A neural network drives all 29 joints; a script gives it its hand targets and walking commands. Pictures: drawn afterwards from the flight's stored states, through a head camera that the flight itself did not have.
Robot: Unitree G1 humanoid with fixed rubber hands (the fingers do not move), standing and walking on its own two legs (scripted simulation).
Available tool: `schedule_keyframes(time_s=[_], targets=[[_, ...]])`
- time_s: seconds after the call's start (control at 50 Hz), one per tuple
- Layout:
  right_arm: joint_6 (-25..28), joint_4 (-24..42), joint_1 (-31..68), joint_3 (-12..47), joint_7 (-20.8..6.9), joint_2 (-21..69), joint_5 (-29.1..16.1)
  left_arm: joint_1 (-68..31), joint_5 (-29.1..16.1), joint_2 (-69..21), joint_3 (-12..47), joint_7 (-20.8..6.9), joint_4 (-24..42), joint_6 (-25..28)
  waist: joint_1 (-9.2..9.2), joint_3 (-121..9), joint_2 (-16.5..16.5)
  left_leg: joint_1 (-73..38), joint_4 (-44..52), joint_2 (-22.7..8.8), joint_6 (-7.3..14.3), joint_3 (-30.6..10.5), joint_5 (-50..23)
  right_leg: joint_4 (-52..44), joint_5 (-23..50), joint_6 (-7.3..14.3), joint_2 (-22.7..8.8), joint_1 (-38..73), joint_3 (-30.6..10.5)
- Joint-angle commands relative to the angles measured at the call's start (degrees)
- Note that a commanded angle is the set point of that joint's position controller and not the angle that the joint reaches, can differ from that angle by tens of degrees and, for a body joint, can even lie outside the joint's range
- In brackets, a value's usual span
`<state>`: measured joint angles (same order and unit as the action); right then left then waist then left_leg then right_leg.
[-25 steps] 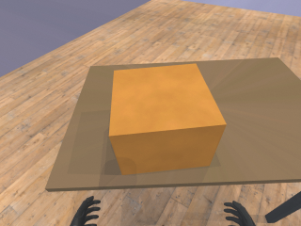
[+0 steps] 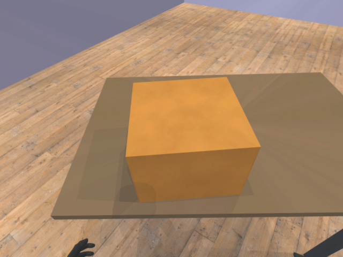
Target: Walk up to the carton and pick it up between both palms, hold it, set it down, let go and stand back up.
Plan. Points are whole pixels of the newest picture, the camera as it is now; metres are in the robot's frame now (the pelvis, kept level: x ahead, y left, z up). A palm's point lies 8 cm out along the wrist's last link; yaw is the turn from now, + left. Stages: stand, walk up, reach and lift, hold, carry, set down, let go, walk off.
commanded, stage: stand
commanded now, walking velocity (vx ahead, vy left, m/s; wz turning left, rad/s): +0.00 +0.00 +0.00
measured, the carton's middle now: (185, 136) +0.45 +0.00 +0.03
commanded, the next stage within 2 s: none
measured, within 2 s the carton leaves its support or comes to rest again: neither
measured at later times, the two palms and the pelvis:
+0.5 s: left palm out of the picture +0.03 +0.29 -0.11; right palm out of the picture +0.03 -0.28 -0.11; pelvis -0.03 +0.01 +0.00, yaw +0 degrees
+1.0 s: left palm out of the picture +0.01 +0.29 -0.10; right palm out of the picture +0.00 -0.30 -0.11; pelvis -0.04 +0.00 +0.00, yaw +0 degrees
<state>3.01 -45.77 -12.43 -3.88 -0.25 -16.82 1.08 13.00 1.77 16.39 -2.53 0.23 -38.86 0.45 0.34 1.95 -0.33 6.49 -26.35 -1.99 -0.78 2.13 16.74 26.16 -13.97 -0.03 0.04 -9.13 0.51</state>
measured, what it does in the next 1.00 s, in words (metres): stands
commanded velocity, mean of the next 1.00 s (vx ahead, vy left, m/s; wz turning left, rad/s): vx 0.00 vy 0.00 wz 0.00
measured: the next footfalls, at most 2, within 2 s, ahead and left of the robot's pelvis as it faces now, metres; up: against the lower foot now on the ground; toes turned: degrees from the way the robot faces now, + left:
none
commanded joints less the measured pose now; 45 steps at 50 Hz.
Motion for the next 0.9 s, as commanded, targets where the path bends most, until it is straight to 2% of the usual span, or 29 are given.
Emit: schedule_keyframes(time_s=[0.0, 0.04, 0.1, 0.12, 0.14, 0.18, 0.2, 0.24, 0.26, 0.28, 0.3, 0.38, 0.4, 0.42, 0.44, 0.46, 0.52, 0.54, 0.56, 0.62, 0.68, 0.7, 0.72, 0.76, 0.78, 0.82, 0.84, 0.86, 0.88], targets=[[0.7, 3.7, 0.4, -2.2, 0.1, -9.8, -0.7, 0.0, 0.0, 11.5, -3.1, 0.4, 1.6, 2.8, -0.11, -4.1, -0.5, -0.2, 3.6, -4.5, 2.2, -3.3, -16.0, -2.8, 15.7, 1.6, -6.2, 1.9, -3.5], [0.4, 2.6, 1.2, -1.9, -0.2, -10.5, 0.0, 0.7, -0.5, 10.7, -2.8, 0.5, -0.5, 2.3, 0.27, -2.6, 1.9, 1.1, 4.5, -4.6, 3.0, -3.9, -12.1, -3.9, 13.5, 1.3, -5.9, 1.8, -3.8], [0.0, 0.8, -0.5, -2.2, -0.3, -13.5, -0.6, -2.4, -0.5, 13.2, -2.4, -0.1, -0.8, 2.3, -1.5, -0.4, 0.3, 1.2, 5.8, -5.0, 2.0, -3.7, -9.5, -5.5, 11.4, 1.5, -6.3, 0.0, -4.8], [-0.3, -0.4, -1.7, -2.1, 0.1, -13.4, 0.0, 0.7, -0.5, 11.2, -1.8, 0.2, -2.1, 2.3, -1.02, -0.3, -0.7, 2.4, 5.5, -4.6, 2.6, -3.6, -9.4, -6.0, 13.1, 1.6, -6.6, 2.0, -4.5], [-0.4, 0.0, -0.7, -1.3, 0.2, -12.0, -0.6, 0.4, -0.7, 11.3, -1.2, 0.3, -2.7, 2.3, -1.13, 0.0, 1.2, 2.0, 6.3, -5.0, 2.7, -4.7, -8.9, -5.0, 12.5, 1.3, -6.5, 1.1, -5.1], [-0.3, -0.9, 1.6, -1.9, 0.4, -14.6, -0.1, 0.4, -1.0, 12.1, -1.2, 0.2, -4.4, 2.2, -0.29, 0.5, -1.3, 2.1, 7.3, -5.1, 2.8, -4.3, -9.8, -6.6, 9.5, 1.4, -6.3, 1.4, -4.7], [-0.3, -0.2, 0.2, -1.5, 0.1, -14.6, -0.5, 1.4, -0.8, 13.7, -1.5, 0.4, -4.6, 2.0, -0.4, -0.2, 0.7, 1.8, 7.2, -5.0, 2.2, -4.5, -7.2, -6.1, 7.7, 1.4, -6.0, 1.3, -4.1], [-0.4, -2.2, -0.4, -1.0, 0.1, -14.2, -0.7, 1.5, -0.9, 14.9, -1.7, 0.5, -5.9, 2.1, -0.82, 0.6, -2.6, 3.0, 7.9, -5.2, 2.5, -4.5, -6.6, -7.0, 6.9, 1.5, -6.4, 2.0, -5.0], [-0.1, -2.8, -2.1, -1.1, 0.2, -14.2, -0.6, 2.0, -1.0, 13.7, -1.0, 0.4, -6.7, 2.1, -1.3, 0.8, 0.0, 1.0, 7.9, -5.2, 2.1, -4.3, -6.9, -7.2, 7.0, 1.2, -6.3, 1.1, -4.5], [-0.2, -3.1, -0.6, -0.8, -0.2, -13.9, -0.7, 2.1, -0.8, 15.1, -1.5, 0.5, -7.6, 2.2, -0.54, 2.0, 1.1, 3.9, 8.4, -5.3, 2.4, -5.7, -6.1, -7.1, 5.8, 1.1, -6.0, 1.6, -4.3], [-0.5, -2.8, 0.0, -0.5, -0.1, -13.1, -0.6, 1.9, -1.0, 15.5, -1.5, 0.6, -8.0, 2.3, -0.46, 2.9, -1.7, 3.9, 9.0, -5.0, 2.2, -4.4, -4.3, -8.0, 4.4, 1.3, -6.5, 0.7, -5.7], [-0.4, -5.2, -2.1, -0.2, 0.2, -14.5, -0.7, -0.4, -1.1, 14.4, -0.8, 0.3, -8.4, 2.0, -1.14, 3.4, 3.1, 3.1, 9.9, -5.4, 2.3, -5.9, -2.6, -8.9, 3.1, 1.3, -6.2, -0.7, -4.9], [-0.4, -4.9, 0.3, -0.6, -0.1, -15.2, -0.4, 0.4, -1.3, 14.3, -0.9, 0.3, -8.8, 2.2, -0.5, 3.8, 1.7, 4.6, 10.1, -5.4, 2.1, -5.9, -0.9, -8.8, 1.9, 1.0, -5.4, -1.2, -5.1], [-0.3, -5.5, -1.2, 0.0, 0.2, -13.3, -0.5, 1.4, -0.8, 12.5, -0.2, 0.0, -10.1, 2.3, -1.09, 2.7, -0.3, 3.5, 9.1, -4.7, 2.2, -4.9, -1.2, -9.4, 2.0, 1.0, -5.6, -0.2, -5.1], [-0.2, -5.4, 0.3, 0.0, -0.1, -14.3, -0.5, 2.7, -1.3, 13.4, -0.4, 0.4, -11.2, 2.2, -0.33, 3.5, 0.9, 5.5, 10.4, -4.7, 2.1, -5.8, 0.4, -8.8, 1.3, 1.0, -5.5, -0.3, -4.7], [-0.3, -6.5, -1.3, -0.1, 0.1, -14.1, -0.9, 2.6, -1.5, 12.8, -0.4, 0.1, -11.6, 2.0, -0.61, 4.7, -0.5, 5.7, 10.4, -4.8, 2.3, -5.2, 0.4, -9.5, 1.0, 1.4, -5.9, -0.6, -5.9], [0.0, -6.2, 0.7, -0.2, -0.1, -15.1, -0.6, 1.1, -1.4, 13.2, 0.0, 0.3, -11.3, 2.3, 0.18, 2.4, 0.4, 5.9, 11.5, -5.3, 2.2, -6.8, 0.6, -8.6, 2.2, 1.2, -5.7, 1.7, -4.9], [-0.1, -6.4, -0.3, -0.1, 0.0, -15.7, -0.8, 2.5, -1.4, 12.4, 0.2, 0.3, -11.3, 2.2, 0.03, 2.5, -1.8, 7.0, 12.0, -5.6, 2.4, -6.1, 4.6, -8.4, 0.2, 1.2, -5.9, 1.7, -5.1], [-0.3, -6.9, -0.1, 0.0, -0.1, -13.8, -0.6, 2.8, -1.3, 13.6, -0.2, 0.3, -12.4, 2.2, 0.03, 4.6, 1.5, 7.3, 11.8, -5.7, 1.9, -6.6, 3.8, -9.0, -2.1, 1.0, -6.4, 0.9, -5.3], [-0.6, -7.1, 0.6, 0.2, 0.0, -14.3, -0.2, 1.4, -1.1, 14.4, -0.3, 0.6, -12.4, 1.9, 0.03, 0.5, -1.4, 4.1, 11.0, -4.9, 1.5, -4.9, -0.2, -8.9, -0.5, 1.7, -6.4, 0.7, -6.0], [-0.6, -7.9, -0.1, 0.3, 0.1, -13.9, -1.0, -0.2, -1.3, 14.0, -0.3, 0.6, -12.4, 2.0, -0.24, 2.7, 0.7, 5.7, 10.3, -5.1, 1.7, -5.5, 1.0, -9.8, -0.8, 0.9, -5.9, -0.5, -5.7], [-0.6, -8.2, 0.7, 0.8, 0.0, -13.2, -0.6, -0.4, -1.2, 14.4, -0.4, 0.6, -12.5, 2.0, -0.33, 2.0, -0.6, 5.5, 11.7, -5.6, 2.2, -6.2, 1.6, -8.7, 0.8, 1.2, -6.0, 0.4, -5.4], [-0.7, -8.3, -1.1, 1.0, 0.0, -13.2, -1.0, -1.5, -1.3, 15.8, -0.9, 0.5, -12.0, 1.9, -0.82, 3.8, 2.1, 5.6, 11.2, -5.5, 2.0, -6.0, 1.2, -9.7, -1.2, 1.2, -6.4, -2.0, -6.1], [-0.7, -8.2, -1.0, 0.3, -0.1, -15.0, -1.0, -0.2, -1.1, 15.0, -0.2, 0.4, -12.4, 2.0, -1.1, 1.4, 1.8, 1.7, 9.4, -5.4, 2.3, -5.9, 0.2, -11.2, -2.0, 1.3, -6.5, -3.0, -6.8], [-1.0, -8.6, -2.6, 0.4, -0.2, -14.0, -1.0, -0.9, -1.2, 15.7, -0.3, 0.6, -12.8, 2.2, -2.07, 3.1, -1.1, 3.0, 10.3, -5.1, 2.0, -5.4, 1.1, -10.9, -3.3, 1.8, -6.9, -3.3, -7.4], [-0.9, -9.3, -1.9, 0.7, 0.4, -13.7, -0.8, 3.1, -1.7, 13.1, 0.2, 0.5, -13.8, 1.9, -0.21, 2.0, 2.2, 3.5, 10.7, -5.8, 2.2, -5.6, 0.9, -10.3, -0.6, 1.3, -6.7, -0.7, -5.9], [-0.6, -9.0, -2.3, 0.4, 0.4, -14.7, -0.8, 0.4, -1.5, 12.7, 0.4, 0.1, -13.7, 2.0, -1.59, 3.6, -1.1, 4.3, 10.8, -5.6, 2.4, -5.5, 1.9, -10.7, -2.9, 1.8, -7.1, -3.1, -6.7], [-0.8, -9.0, -1.4, 0.7, 0.3, -14.7, -1.0, -0.1, -1.6, 15.1, -0.5, 0.2, -13.2, 1.9, -1.29, 2.4, -0.1, 3.2, 10.2, -5.4, 2.2, -5.1, 1.1, -11.6, -2.6, 1.4, -6.4, -2.6, -7.0], [-0.8, -9.0, -2.4, 0.6, 0.2, -15.2, -0.5, 0.6, -1.7, 14.7, -0.7, 0.2, -13.2, 2.0, -0.64, 4.2, -2.0, 5.4, 10.7, -5.6, 2.2, -4.8, 2.2, -11.0, -3.1, 1.7, -6.7, -1.6, -6.9]])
